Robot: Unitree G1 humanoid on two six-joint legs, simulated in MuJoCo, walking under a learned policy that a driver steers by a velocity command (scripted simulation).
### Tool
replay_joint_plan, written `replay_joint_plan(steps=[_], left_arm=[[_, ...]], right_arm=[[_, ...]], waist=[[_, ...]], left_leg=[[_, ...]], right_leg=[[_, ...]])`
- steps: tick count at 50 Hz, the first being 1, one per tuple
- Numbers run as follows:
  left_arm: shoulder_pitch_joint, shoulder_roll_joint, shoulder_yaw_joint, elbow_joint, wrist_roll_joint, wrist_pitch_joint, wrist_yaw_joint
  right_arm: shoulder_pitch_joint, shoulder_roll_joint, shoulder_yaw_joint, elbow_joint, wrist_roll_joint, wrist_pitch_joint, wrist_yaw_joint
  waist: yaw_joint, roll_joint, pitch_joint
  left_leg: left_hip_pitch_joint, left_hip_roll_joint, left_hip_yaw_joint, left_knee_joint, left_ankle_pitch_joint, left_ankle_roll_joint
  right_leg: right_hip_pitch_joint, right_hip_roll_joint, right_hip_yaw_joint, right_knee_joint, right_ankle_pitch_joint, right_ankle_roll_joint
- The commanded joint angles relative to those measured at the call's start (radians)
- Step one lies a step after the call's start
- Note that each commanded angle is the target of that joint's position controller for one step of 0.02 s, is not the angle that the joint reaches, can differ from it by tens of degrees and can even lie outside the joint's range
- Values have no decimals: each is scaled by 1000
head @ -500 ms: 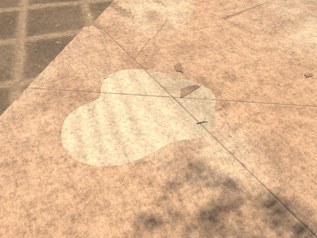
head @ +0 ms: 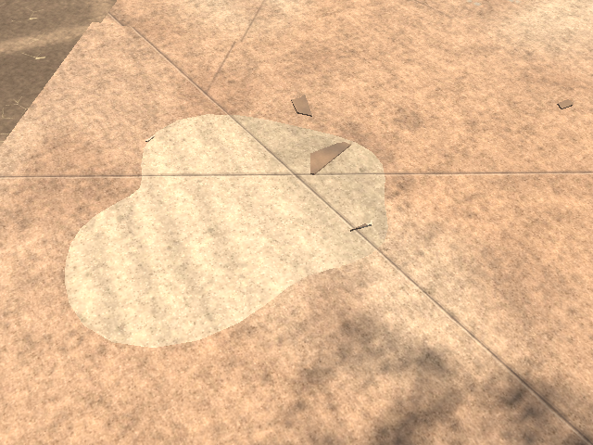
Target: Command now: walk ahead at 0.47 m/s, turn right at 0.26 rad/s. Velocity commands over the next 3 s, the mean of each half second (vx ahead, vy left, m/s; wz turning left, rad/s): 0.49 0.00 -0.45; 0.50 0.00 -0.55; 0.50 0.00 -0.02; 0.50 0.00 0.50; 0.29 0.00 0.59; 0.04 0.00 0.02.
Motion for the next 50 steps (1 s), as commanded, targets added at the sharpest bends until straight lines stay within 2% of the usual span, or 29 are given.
replay_joint_plan(steps=[1, 2, 3, 4, 5, 6, 7, 8, 9, 10, 12, 15, 19, 25, 27, 28, 29, 30, 31, 32, 33, 34, 35, 36, 38, 41, 45, 48, 50], left_arm=[[153, 91, 27, 0, -3, -17, 13], [293, 107, 41, 48, -2, -24, 17], [414, 139, 59, 86, 11, -27, 24], [511, 222, 82, 98, 23, -24, 26], [465, 245, 88, 93, 10, -8, 17], [344, 212, 82, 71, -7, -7, 12], [274, 161, 68, 50, -10, -11, 11], [251, 126, 58, 51, -4, -18, 12], [253, 113, 52, 49, -5, -27, 20], [260, 107, 47, 53, -7, -36, 25], [309, 128, 47, 60, -11, -51, 32], [379, 156, 50, 56, -17, -49, 34], [481, 151, 48, 53, -16, -39, 33], [552, 174, 53, 32, 2, -28, 48], [519, 193, 60, 14, 4, -29, 56], [472, 208, 64, -3, 3, -32, 56], [449, 222, 67, -13, 2, -38, 50], [420, 226, 69, -23, -7, -47, 39], [419, 168, 54, -63, -22, -57, 30], [567, 72, 38, -82, -64, -45, 35], [543, 181, 52, -64, -20, -29, 46], [456, 184, 57, -70, -3, -21, 38], [407, 164, 54, -81, 1, -18, 29], [385, 153, 56, -89, 12, -10, 19], [385, 134, 54, -100, 20, 15, 0], [309, 120, 50, -142, 21, 33, -19], [161, 115, 40, -204, 19, 33, -36], [60, 88, 20, -236, 19, 22, -44], [2, 86, 13, -255, 21, 18, -46]], right_arm=[[18, -168, -32, -19, -3, -10, -17], [-4, -185, -38, -25, -1, -4, -17], [-20, -192, -41, -35, 3, -1, -13], [-10, -136, -35, -66, -3, -1, -5], [45, -98, -39, -98, 23, -1, 19], [-82, -149, -44, -138, 4, -5, 21], [-181, -171, -50, -176, 3, -16, 27], [-201, -162, -52, -184, 2, -19, 26], [-207, -155, -54, -193, -10, -7, 24], [-194, -135, -51, -199, -20, 12, 25], [-209, -122, -51, -220, -24, 39, 27], [-356, -139, -54, -286, -25, 59, 32], [-534, -146, -52, -361, -17, 64, 43], [-712, -156, -35, -454, -4, 53, 51], [-681, -177, -36, -466, 2, 42, 48], [-607, -195, -43, -450, 5, 36, 43], [-496, -225, -55, -418, 6, 29, 33], [-346, -256, -68, -384, 3, 16, 20], [-187, -328, -85, -376, -24, 10, 1], [-195, -405, -104, -383, -45, 21, 4], [-248, -319, -98, -392, -26, 37, 12], [-320, -229, -75, -403, -16, 37, 14], [-349, -191, -64, -396, -18, 33, 18], [-337, -184, -60, -384, -18, 28, 17], [-301, -185, -60, -353, -6, 12, 20], [-259, -197, -66, -334, 7, -10, 27], [-207, -203, -68, -312, 3, -9, 29], [-169, -211, -67, -293, 2, -8, 32], [-133, -230, -69, -276, 2, -4, 29]], waist=[[125, 128, -32], [183, 128, -101], [239, 107, -151], [237, -34, -232], [157, -210, -285], [128, -60, -148], [113, 8, -56], [67, 85, -10], [38, 99, 0], [16, 77, -6], [5, 41, -6], [39, -3, 23], [109, -42, 11], [162, -73, 9], [129, -85, 0], [85, -90, -25], [41, -82, -85], [-37, -49, -167], [-87, 34, -315], [0, 293, -437], [20, 158, -361], [29, 59, -194], [38, 18, -112], [47, 51, -76], [69, 105, -56], [73, 107, -49], [53, 93, -11], [28, 94, 10], [11, 97, 24]], left_leg=[[-91, 263, 14, 273, 1229, 41], [-103, 263, 27, 447, 1200, 37], [-225, 240, 48, 666, 1007, 32], [-418, 144, 72, 1020, 413, 24], [-777, -34, -44, 1308, -135, -5], [-895, 56, -128, 1300, -26, 20], [-885, 92, -124, 1234, 73, 20], [-827, 122, -124, 1159, 112, 11], [-766, 140, -129, 1104, 110, -7], [-719, 149, -128, 1055, 102, -25], [-713, 151, -104, 975, 96, -54], [-792, 152, -69, 832, 208, -92], [-860, 124, -54, 660, 353, -107], [-884, 66, -54, 473, 335, -89], [-780, 53, -70, 387, 311, -67], [-646, 31, -68, 340, 275, -49], [-485, 4, -59, 316, 257, -31], [-268, 43, -82, 261, 313, -2], [-22, 259, -282, 265, 147, 39], [202, 539, -736, 198, 173, 176], [87, 505, -807, 154, 15, 177], [-80, 447, -629, 119, 6, 146], [-190, 395, -491, 86, 100, 120], [-249, 357, -392, 64, 184, 97], [-315, 319, -269, 33, 309, 77], [-300, 324, -166, 2, 420, 86], [-277, 303, -39, -19, 490, 83], [-286, 279, 31, -22, 527, 71], [-258, 295, 50, -28, 550, 71]], right_leg=[[268, 90, -32, -35, -32, -70], [403, 101, -20, -91, -16, -94], [579, 47, 56, -141, -49, -125], [741, -199, 390, -148, -118, -193], [909, -366, 932, -343, -202, -367], [803, -327, 845, -408, -331, -319], [659, -302, 722, -433, -265, -280], [543, -264, 633, -449, -114, -245], [460, -224, 559, -446, 6, -224], [411, -191, 500, -448, 83, -208], [378, -155, 437, -448, 177, -199], [379, -118, 407, -468, 211, -165], [486, -96, 412, -429, 333, -96], [663, -119, 476, -345, 453, -109], [664, -131, 495, -302, 504, -93], [623, -119, 482, -249, 594, -68], [596, -96, 475, -144, 685, -46], [520, -51, 444, 34, 639, -26], [375, 2, 400, 286, 327, -15], [74, 154, 278, 575, -463, 17], [-15, 56, 265, 665, -402, 4], [-21, 17, 251, 647, -293, 12], [-7, -13, 240, 606, -238, 19], [9, -36, 233, 576, -220, 24], [41, -52, 215, 553, -204, 33], [-36, -70, 199, 534, -145, 39], [-123, -82, 169, 403, -10, 55], [-49, -62, 130, 182, 85, 48], [-3, -49, 88, 74, 71, 35]])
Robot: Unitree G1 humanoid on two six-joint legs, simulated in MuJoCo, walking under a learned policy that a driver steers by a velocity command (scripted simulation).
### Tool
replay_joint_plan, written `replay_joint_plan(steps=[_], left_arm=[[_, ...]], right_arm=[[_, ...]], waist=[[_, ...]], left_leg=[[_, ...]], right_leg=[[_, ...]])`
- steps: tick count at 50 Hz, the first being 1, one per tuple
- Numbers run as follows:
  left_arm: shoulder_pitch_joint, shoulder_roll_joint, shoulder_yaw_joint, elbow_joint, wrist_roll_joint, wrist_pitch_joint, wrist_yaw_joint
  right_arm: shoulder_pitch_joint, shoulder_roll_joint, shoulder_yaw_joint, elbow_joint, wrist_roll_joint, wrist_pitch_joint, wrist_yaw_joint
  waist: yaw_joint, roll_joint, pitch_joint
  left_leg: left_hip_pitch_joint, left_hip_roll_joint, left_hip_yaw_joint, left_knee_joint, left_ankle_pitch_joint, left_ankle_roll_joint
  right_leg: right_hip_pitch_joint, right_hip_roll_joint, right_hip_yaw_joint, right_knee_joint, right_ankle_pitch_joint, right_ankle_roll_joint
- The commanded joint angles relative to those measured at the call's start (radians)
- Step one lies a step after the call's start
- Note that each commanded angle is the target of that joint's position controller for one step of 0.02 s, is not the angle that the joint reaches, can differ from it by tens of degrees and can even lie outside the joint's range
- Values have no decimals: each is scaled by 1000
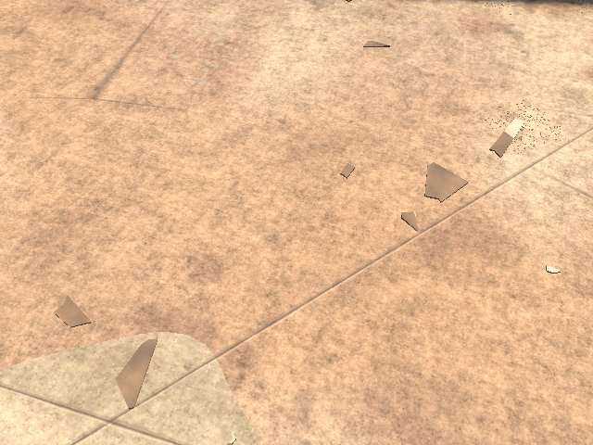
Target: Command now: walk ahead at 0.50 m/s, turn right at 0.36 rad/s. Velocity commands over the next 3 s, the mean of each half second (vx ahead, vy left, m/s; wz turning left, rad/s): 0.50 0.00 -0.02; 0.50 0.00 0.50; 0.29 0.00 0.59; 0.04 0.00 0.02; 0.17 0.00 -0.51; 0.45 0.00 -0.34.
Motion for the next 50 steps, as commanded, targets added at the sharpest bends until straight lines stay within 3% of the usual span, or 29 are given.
replay_joint_plan(steps=[1, 3, 5, 6, 7, 8, 9, 10, 11, 12, 14, 16, 20, 25, 29, 32, 33, 34, 35, 36, 37, 38, 39, 40, 41, 43, 46, 50], left_arm=[[-96, 7, -15, -86, 2, -17, -5], [-118, 19, -14, -95, 9, -21, 1], [-64, 33, -7, -78, 16, -29, 12], [42, 45, 1, -43, 21, -39, 18], [196, 72, 15, 13, 32, -51, 28], [346, 160, 38, 39, 53, -57, 45], [377, 240, 57, 48, 26, -50, 54], [353, 216, 56, 52, -10, -44, 62], [279, 168, 41, 59, -17, -49, 64], [226, 111, 26, 57, -14, -57, 61], [172, 53, 9, 62, -18, -71, 63], [203, 58, 9, 82, -20, -91, 65], [265, 68, 11, 115, -20, -107, 68], [301, 66, 3, 140, -22, -111, 77], [368, 87, 3, 178, -18, -102, 94], [348, 130, 10, 182, -12, -89, 107], [334, 145, 14, 179, -7, -80, 109], [325, 157, 18, 172, -7, -72, 108], [296, 159, 18, 150, -15, -70, 103], [348, 44, -5, 88, -31, -78, 82], [259, 101, 7, 51, -23, -89, 74], [182, 94, 1, 22, -22, -102, 68], [178, 93, -2, 20, -25, -111, 67], [185, 89, 0, 28, -18, -106, 69], [203, 83, -2, 26, -1, -85, 69], [223, 65, -5, 24, 15, -48, 61], [143, 57, -7, -15, 14, -29, 55], [-21, 61, -12, -73, 7, -28, 50]], right_arm=[[14, -133, -21, -38, 1, -10, -3], [50, -146, -22, -13, 2, 4, -8], [61, -168, -23, 6, 2, 18, -12], [60, -173, -22, 13, 5, 27, -13], [54, -161, -15, 8, 13, 33, -15], [53, -100, 4, -42, 31, 30, -8], [110, -57, 8, -70, 34, 30, 5], [-9, -143, -20, -76, 16, 37, -2], [-59, -115, -13, -95, 21, 28, 2], [-52, -98, -9, -80, 22, 26, 6], [12, -73, -8, -40, -2, 56, 14], [11, -60, -13, -34, -6, 74, 27], [-120, -56, -19, -66, -4, 84, 35], [-277, -37, -3, -118, -8, 75, 45], [-381, -32, 9, -171, -13, 71, 55], [-304, -58, -3, -164, -15, 73, 46], [-227, -76, -13, -146, -17, 71, 42], [-117, -103, -28, -115, -21, 65, 37], [25, -159, -53, -77, -34, 59, 27], [43, -286, -88, -83, -35, 63, 13], [35, -290, -91, -89, 8, 74, 18], [-24, -263, -84, -88, 15, 78, 10], [-67, -202, -68, -89, 16, 77, 7], [-108, -166, -57, -93, 14, 73, 4], [-133, -142, -48, -95, 20, 67, -1], [-126, -148, -45, -98, 23, 48, 2], [-79, -185, -54, -93, 22, 38, 3], [0, -187, -56, -91, 23, 45, 2]], waist=[[12, 129, 50], [10, 131, 53], [45, 149, 8], [95, 144, -54], [158, 116, -147], [208, -9, -289], [162, -165, -371], [174, -19, -282], [135, -21, -151], [95, 12, -89], [36, -16, -44], [25, -20, -30], [45, -18, 39], [74, -19, 71], [103, -13, 85], [55, -54, 12], [18, -62, -36], [-29, -54, -102], [-107, 3, -177], [-47, 238, -269], [-65, 171, -330], [-43, 99, -177], [-6, 31, -86], [37, -6, -26], [70, 5, -14], [90, 34, -33], [74, 62, -19], [8, 101, -1]], left_leg=[[-42, 261, -88, -93, 451, 109], [33, 283, -83, -52, 551, 110], [89, 290, -62, 82, 836, 103], [87, 277, -41, 220, 912, 92], [-15, 248, -12, 406, 815, 72], [-294, 189, 1, 716, 431, 41], [-586, 17, -64, 1017, -314, 8], [-669, 56, -205, 1067, -235, 18], [-683, 89, -219, 1027, -150, 27], [-638, 114, -225, 953, -101, 29], [-528, 123, -234, 885, -60, 16], [-521, 108, -236, 878, -16, 11], [-661, 109, -254, 803, 134, 0], [-667, 87, -184, 568, 286, 6], [-646, 58, -100, 416, 241, 51], [-512, -29, -39, 387, 92, 114], [-428, -61, -33, 375, 40, 140], [-289, -86, -50, 323, 26, 167], [-57, -26, -166, 246, 27, 217], [265, 284, -647, 229, 76, 366], [318, 358, -969, 80, 105, 438], [210, 338, -806, 54, 114, 399], [73, 305, -707, 30, 183, 350], [-40, 250, -619, 13, 273, 304], [-119, 204, -552, -2, 339, 282], [-170, 157, -487, -12, 428, 271], [-187, 119, -457, -32, 434, 252], [-111, 98, -481, -18, 402, 209]], right_leg=[[80, 25, -64, -150, 6, -18], [104, 44, -85, -211, -69, -44], [213, 96, -114, -262, -161, -80], [344, 128, -120, -322, -151, -101], [577, 119, -93, -368, -100, -125], [894, -127, 198, -376, -186, -195], [1049, -378, 643, -477, -67, -305], [971, -321, 556, -487, 10, -275], [835, -275, 402, -511, 94, -243], [721, -227, 300, -551, 132, -196], [571, -168, 169, -621, 128, -138], [537, -156, 116, -666, 147, -131], [557, -148, 17, -720, 147, -110], [609, -136, -104, -712, 265, -79], [738, -169, -160, -648, 451, -63], [814, -185, -206, -451, 886, -45], [815, -190, -215, -318, 959, -47], [770, -187, -218, -137, 895, -47], [598, -156, -230, 129, 647, -26], [175, 16, -222, 524, -186, 27], [-9, 116, 2, 683, -442, 35], [-97, 37, 58, 647, -342, 27], [-64, -1, 46, 550, -274, 28], [-9, -27, 43, 466, -257, 36], [55, -40, 44, 412, -256, 53], [107, -43, 27, 343, -252, 78], [61, -45, 1, 219, -162, 108], [-12, -29, 0, 22, -16, 121]])
Over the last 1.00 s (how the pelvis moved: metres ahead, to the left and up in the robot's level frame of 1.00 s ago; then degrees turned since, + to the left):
0.55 -0.07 0.02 -33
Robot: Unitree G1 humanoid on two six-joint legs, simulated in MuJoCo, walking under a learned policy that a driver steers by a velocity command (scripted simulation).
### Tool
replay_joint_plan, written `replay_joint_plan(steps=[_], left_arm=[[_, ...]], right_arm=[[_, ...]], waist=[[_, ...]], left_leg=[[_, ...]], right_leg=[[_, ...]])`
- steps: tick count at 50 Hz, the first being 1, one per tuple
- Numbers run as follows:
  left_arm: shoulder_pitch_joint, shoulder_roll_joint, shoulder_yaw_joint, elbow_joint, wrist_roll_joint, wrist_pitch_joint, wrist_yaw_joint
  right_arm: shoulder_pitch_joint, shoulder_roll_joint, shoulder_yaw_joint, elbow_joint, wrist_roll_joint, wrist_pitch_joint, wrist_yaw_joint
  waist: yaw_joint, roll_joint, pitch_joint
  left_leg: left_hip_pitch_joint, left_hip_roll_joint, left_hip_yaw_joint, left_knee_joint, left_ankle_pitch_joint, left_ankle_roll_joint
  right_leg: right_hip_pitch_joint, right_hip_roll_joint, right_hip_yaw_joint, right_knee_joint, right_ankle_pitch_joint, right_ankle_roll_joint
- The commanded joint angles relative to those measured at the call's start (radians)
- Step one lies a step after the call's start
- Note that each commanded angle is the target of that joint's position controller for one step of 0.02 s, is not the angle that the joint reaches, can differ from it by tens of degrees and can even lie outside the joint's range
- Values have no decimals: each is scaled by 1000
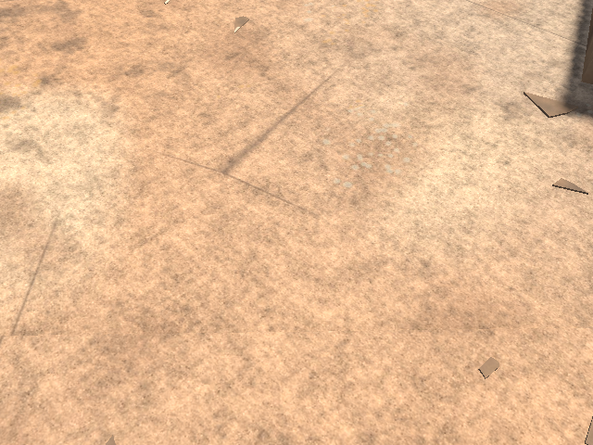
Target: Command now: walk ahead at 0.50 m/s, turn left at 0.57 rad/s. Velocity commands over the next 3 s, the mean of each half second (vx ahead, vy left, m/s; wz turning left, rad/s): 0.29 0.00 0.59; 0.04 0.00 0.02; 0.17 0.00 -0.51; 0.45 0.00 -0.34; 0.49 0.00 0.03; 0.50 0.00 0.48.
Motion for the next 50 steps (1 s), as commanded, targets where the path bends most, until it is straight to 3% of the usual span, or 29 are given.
replay_joint_plan(steps=[1, 6, 7, 9, 10, 11, 12, 13, 15, 16, 17, 21, 26, 30, 32, 33, 34, 35, 36, 37, 38, 40, 41, 43, 46, 50], left_arm=[[-87, 66, 10, -85, -5, -5, -4], [-195, 78, 1, -138, -16, -25, -7], [-169, 85, 2, -137, -17, -31, -3], [-25, 123, 14, -98, -19, -46, 12], [87, 143, 22, -71, -15, -60, 23], [225, 201, 35, -60, 2, -75, 36], [253, 287, 50, -80, 16, -63, 38], [246, 248, 53, -84, -22, -40, 31], [120, 88, 11, -105, -31, -30, 32], [96, 72, 3, -106, -26, -27, 35], [91, 83, 5, -99, -28, -26, 40], [91, 121, 21, -91, -21, -30, 38], [82, 137, 32, -92, -18, -7, 40], [137, 176, 47, -76, -14, 15, 30], [130, 178, 46, -68, -24, 32, 22], [136, 156, 37, -60, -28, 41, 17], [184, 82, 16, -53, -21, 44, 6], [246, -22, -16, -77, -31, 49, -6], [200, 53, 0, -45, -38, 74, 2], [188, 72, 8, -50, -53, 81, -4], [176, 95, 19, -40, -49, 81, -6], [211, 131, 41, -13, -30, 74, -4], [221, 126, 44, -6, -30, 72, -3], [216, 101, 45, -13, -38, 75, 1], [183, 77, 41, -31, -37, 88, 2], [169, 69, 39, -56, -41, 94, -5]], right_arm=[[66, -152, -35, -51, 0, -10, -6], [108, -167, -38, -62, -16, -3, -18], [94, -174, -39, -69, -17, 0, -23], [35, -187, -43, -90, -17, -1, -27], [2, -190, -43, -98, -3, -7, -22], [-6, -140, -30, -130, 17, -17, -16], [134, -30, -8, -154, 51, -10, -29], [189, -139, -25, -134, 7, 9, -42], [68, -146, -29, -124, -19, 36, -32], [35, -132, -30, -133, -23, 48, -18], [33, -119, -29, -135, -28, 66, -4], [8, -96, -24, -161, -21, 95, 14], [-118, -72, -5, -225, -26, 116, 33], [-180, -70, 6, -260, -20, 111, 36], [-140, -52, 15, -247, -21, 95, 27], [-109, -46, 20, -229, -25, 82, 19], [-98, -71, 23, -225, -39, 65, 8], [-183, -145, 26, -271, -37, 53, -2], [-156, -102, 31, -241, -37, 46, -16], [-215, -76, 44, -233, -43, 44, -20], [-245, -83, 43, -229, -39, 45, -25], [-233, -108, 34, -223, -24, 45, -43], [-209, -108, 32, -217, -16, 47, -46], [-191, -104, 27, -211, -13, 51, -50], [-204, -85, 24, -207, -22, 59, -52], [-200, -105, 7, -191, -28, 62, -46]], waist=[[-24, 93, -8], [-56, 104, 1], [-39, 110, -3], [26, 124, -55], [91, 101, -105], [141, 35, -226], [77, -197, -385], [56, -149, -445], [38, -33, -211], [30, -68, -158], [20, -108, -119], [-6, -102, -134], [10, -126, -101], [53, -141, -100], [31, -114, -98], [14, -70, -91], [27, 76, -109], [86, 306, -97], [19, 225, -83], [60, 236, -43], [62, 233, -14], [62, 223, -42], [55, 183, -68], [48, 144, -91], [37, 161, -77], [25, 183, -96]], left_leg=[[25, 236, -214, -77, 351, 100], [121, 259, -269, 23, 503, 87], [113, 253, -271, 64, 574, 63], [62, 217, -274, 191, 719, 0], [19, 167, -248, 332, 724, -32], [-119, 114, -216, 566, 460, -64], [-364, -38, -66, 881, -438, -93], [-393, 17, -53, 1003, -446, -89], [-433, 90, -27, 991, -307, -115], [-430, 114, -20, 958, -272, -130], [-407, 121, -7, 942, -249, -146], [-373, 114, 23, 905, -184, -160], [-328, 168, 69, 664, -96, -150], [-211, 142, 107, 465, -173, -127], [-109, 119, 118, 278, -131, -105], [-6, 117, 102, 116, -34, -97], [83, 265, -76, -34, 23, -90], [34, 526, -333, -90, 240, -8], [-136, 507, -245, -63, 240, 64], [-151, 454, -176, -64, 210, 58], [-146, 412, -118, -62, 201, 37], [-51, 382, -39, -6, 413, 33], [-11, 396, -23, 24, 523, 49], [28, 424, -6, 46, 567, 75], [22, 425, 11, 44, 428, 81], [7, 448, 12, 69, 378, 90]], right_leg=[[-21, 46, -47, -119, 106, 12], [9, 104, -41, -287, 102, -12], [70, 121, -35, -329, 86, -24], [296, 170, -36, -414, 61, -58], [460, 158, -38, -502, 171, -79], [717, -22, 99, -490, 309, -123], [975, -383, 433, -426, 811, -246], [906, -387, 540, -422, 875, -306], [675, -254, 272, -495, 693, -261], [608, -199, 183, -532, 633, -231], [540, -167, 120, -565, 622, -229], [465, -166, 7, -604, 610, -258], [402, -166, -89, -638, 289, -242], [393, -179, -84, -605, 158, -233], [383, -164, -77, -544, 126, -211], [337, -139, -87, -500, 100, -166], [285, -72, -139, -394, -27, -95], [214, 64, -192, -320, -350, -23], [360, 41, -75, -257, -391, -29], [364, 68, -64, -247, -351, -37], [336, 90, -61, -215, -309, -41], [286, 121, -64, -107, -285, -45], [267, 131, -58, -44, -307, -44], [234, 127, -52, 36, -334, -35], [230, 116, -70, -14, -330, -27], [297, 123, -106, -134, -332, -44]])
Over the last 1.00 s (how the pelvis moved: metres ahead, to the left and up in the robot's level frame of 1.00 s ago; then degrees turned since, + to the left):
0.53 0.02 0.00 20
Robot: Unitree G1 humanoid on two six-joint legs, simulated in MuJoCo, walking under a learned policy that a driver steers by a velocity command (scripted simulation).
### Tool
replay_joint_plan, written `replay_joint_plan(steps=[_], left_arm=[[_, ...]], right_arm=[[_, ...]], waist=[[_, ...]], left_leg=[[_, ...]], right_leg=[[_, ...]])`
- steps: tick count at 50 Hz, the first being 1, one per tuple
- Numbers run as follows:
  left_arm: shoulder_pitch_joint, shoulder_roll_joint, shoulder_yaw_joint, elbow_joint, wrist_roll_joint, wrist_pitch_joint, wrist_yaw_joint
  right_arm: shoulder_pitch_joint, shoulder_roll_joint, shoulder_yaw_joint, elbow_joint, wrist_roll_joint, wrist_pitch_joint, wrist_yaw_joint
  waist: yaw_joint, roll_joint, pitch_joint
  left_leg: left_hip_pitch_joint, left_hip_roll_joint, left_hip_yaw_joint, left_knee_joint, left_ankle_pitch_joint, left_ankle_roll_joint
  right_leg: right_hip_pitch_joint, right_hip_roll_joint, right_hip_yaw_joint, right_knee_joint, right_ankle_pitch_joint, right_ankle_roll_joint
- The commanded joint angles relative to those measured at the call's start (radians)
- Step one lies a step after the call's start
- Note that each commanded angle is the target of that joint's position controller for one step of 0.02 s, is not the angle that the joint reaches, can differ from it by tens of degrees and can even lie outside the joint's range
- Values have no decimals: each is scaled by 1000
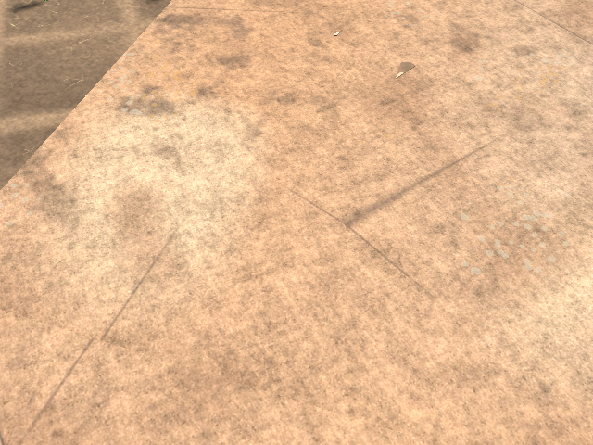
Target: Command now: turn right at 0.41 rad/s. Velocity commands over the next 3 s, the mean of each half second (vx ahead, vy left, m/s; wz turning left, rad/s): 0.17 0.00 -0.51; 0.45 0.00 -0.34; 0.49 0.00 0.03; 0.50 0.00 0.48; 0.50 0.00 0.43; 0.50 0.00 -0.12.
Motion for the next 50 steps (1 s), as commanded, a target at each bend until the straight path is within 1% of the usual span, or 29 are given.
replay_joint_plan(steps=[1, 3, 4, 5, 6, 7, 8, 9, 10, 11, 12, 15, 19, 25, 27, 28, 29, 30, 31, 32, 33, 34, 35, 37, 40, 42, 45, 47, 50], left_arm=[[-8, 54, 12, -86, -4, -11, -4], [26, 48, 11, -85, -5, -18, -7], [52, 51, 10, -80, -3, -26, -8], [58, 107, 22, -83, 12, -37, -3], [49, 260, 57, -112, 16, -46, 3], [119, 276, 71, -95, 20, -41, 9], [89, 229, 58, -94, 14, -38, 15], [28, 192, 49, -100, 3, -33, 17], [-16, 168, 42, -110, 1, -29, 17], [-27, 144, 36, -118, -2, -31, 19], [-15, 137, 33, -118, -3, -35, 15], [51, 159, 42, -96, -2, -58, 8], [103, 173, 47, -77, 5, -81, 9], [121, 199, 58, -76, 12, -97, 4], [96, 205, 62, -86, 14, -101, 0], [64, 203, 62, -94, 14, -103, -1], [22, 200, 61, -103, 11, -104, -1], [9, 178, 55, -104, 8, -107, 1], [9, 112, 35, -112, 1, -119, 3], [8, 44, 14, -152, -13, -126, 2], [58, 108, 21, -129, 12, -116, 8], [55, 120, 24, -102, 21, -114, 1], [34, 115, 22, -88, 25, -114, -12], [14, 107, 20, -76, 34, -110, -31], [-34, 98, 14, -87, 36, -105, -38], [-101, 90, 7, -105, 38, -103, -39], [-226, 53, -17, -142, 38, -104, -47], [-295, 35, -30, -161, 30, -106, -52], [-323, 57, -27, -169, 24, -108, -45]], right_arm=[[34, -166, -56, -33, -4, -6, 0], [10, -184, -65, -31, 1, -2, 2], [6, -191, -71, -26, 5, 2, 3], [31, -171, -70, -22, 3, 6, 7], [33, -93, -50, -75, 3, 13, 10], [-66, -123, -51, -90, -3, 26, -2], [-51, -127, -53, -82, 6, 32, 1], [-23, -143, -58, -64, 7, 26, 11], [-9, -169, -67, -53, -5, 17, 21], [6, -185, -73, -39, -22, 13, 33], [12, -185, -75, -33, -25, 10, 44], [-10, -161, -70, -33, -18, 0, 57], [-45, -159, -66, -36, -16, -16, 55], [-116, -158, -54, -70, -4, -45, 55], [-100, -163, -51, -78, 3, -56, 51], [-58, -163, -51, -72, 9, -63, 46], [15, -158, -50, -54, 12, -72, 38], [100, -173, -56, -32, 7, -83, 26], [215, -241, -72, -15, -9, -96, 12], [294, -364, -95, -13, -29, -93, 5], [265, -343, -97, 4, -28, -87, 11], [214, -255, -77, -5, -16, -87, 21], [172, -197, -63, -6, -8, -92, 29], [165, -159, -49, 6, -10, -105, 27], [224, -166, -51, 48, 6, -127, 37], [251, -163, -51, 69, 13, -131, 41], [276, -151, -47, 99, 15, -126, 44], [304, -165, -50, 120, 13, -123, 46], [333, -200, -57, 149, 12, -116, 44]], waist=[[-41, 170, -108], [-9, 155, -119], [15, 129, -115], [13, -4, -84], [-14, -281, -39], [64, -213, -12], [25, -133, -1], [-10, -86, 2], [-25, -95, 0], [-19, -117, -6], [-15, -111, -14], [3, -71, -2], [29, -101, 7], [49, -102, 17], [31, -103, 12], [1, -100, 8], [-51, -83, 2], [-99, -40, -18], [-147, 80, -79], [-155, 308, -153], [-95, 225, -80], [-64, 123, 1], [-47, 79, 38], [-43, 133, 20], [-42, 137, -6], [-50, 124, 2], [-69, 126, 20], [-86, 134, 28], [-83, 125, 40]], left_leg=[[134, 281, -192, -89, 400, 174], [93, 273, -163, -41, 359, 138], [37, 252, -126, 7, 262, 88], [-78, 191, -63, 142, 73, 8], [-337, -1, 30, 357, -320, -84], [-364, -34, -108, 524, -416, -77], [-357, -14, -158, 599, -342, -73], [-356, 3, -177, 589, -236, -66], [-374, 4, -171, 576, -165, -61], [-388, 3, -160, 584, -114, -65], [-400, -1, -158, 583, -88, -72], [-446, 0, -162, 506, -42, -91], [-441, -5, -165, 366, -24, -109], [-324, -27, -168, 182, -49, -102], [-219, -42, -171, 129, -68, -84], [-118, -49, -176, 84, -61, -73], [29, -59, -170, 9, -22, -61], [195, -54, -175, -49, -9, -54], [359, 101, -329, -129, -157, -25], [457, 349, -772, -308, -559, 60], [337, 395, -924, -337, -667, 120], [256, 350, -826, -323, -615, 125], [204, 286, -679, -319, -466, 110], [190, 196, -489, -328, -197, 89], [220, 177, -380, -319, 93, 109], [237, 181, -336, -327, 184, 127], [207, 154, -253, -332, 297, 126], [180, 152, -222, -326, 343, 120], [210, 195, -230, -301, 431, 110]], right_leg=[[-22, 1, -26, -78, -2, -18], [67, 14, -53, -217, 84, -44], [144, 21, -46, -354, 201, -63], [203, -55, 120, -508, 248, -91], [249, -345, 535, -559, 549, -196], [177, -393, 552, -566, 684, -306], [157, -338, 468, -554, 643, -313], [153, -257, 403, -580, 399, -274], [173, -201, 389, -614, 183, -240], [197, -170, 388, -646, 66, -235], [221, -162, 403, -667, 9, -236], [287, -163, 427, -685, 11, -243], [295, -155, 450, -681, 29, -262], [196, -143, 510, -623, 34, -277], [131, -132, 540, -594, 38, -263], [70, -120, 548, -575, 48, -245], [-16, -92, 538, -529, 59, -218], [-111, -40, 506, -444, 53, -184], [-210, 33, 399, -245, 5, -140], [-372, 179, 205, 58, -104, -99], [-425, 115, 201, 216, -74, -105], [-420, 74, 214, 261, 16, -113], [-396, 45, 203, 240, 90, -104], [-360, 27, 171, 218, 180, -78], [-380, 30, 158, 212, 248, -54], [-420, 13, 132, 161, 281, -37], [-377, -25, 40, -13, 365, -22], [-293, -28, -4, -133, 388, -31], [-201, -13, -30, -235, 371, -70]])
Over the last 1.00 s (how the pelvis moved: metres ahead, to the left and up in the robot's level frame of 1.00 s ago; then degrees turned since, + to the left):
0.18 -0.02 -0.01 15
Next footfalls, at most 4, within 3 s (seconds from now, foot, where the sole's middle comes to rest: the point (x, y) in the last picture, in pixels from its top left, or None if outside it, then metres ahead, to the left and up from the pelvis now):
0.10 right None -0.01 -0.10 -0.78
0.62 left None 0.19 0.06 -0.78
1.08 right None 0.36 -0.26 -0.78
1.70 left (414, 360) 0.72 -0.26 -0.82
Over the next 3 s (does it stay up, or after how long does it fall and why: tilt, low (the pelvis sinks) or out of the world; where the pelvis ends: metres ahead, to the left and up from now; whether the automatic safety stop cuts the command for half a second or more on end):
stays up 1.27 -0.26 -0.04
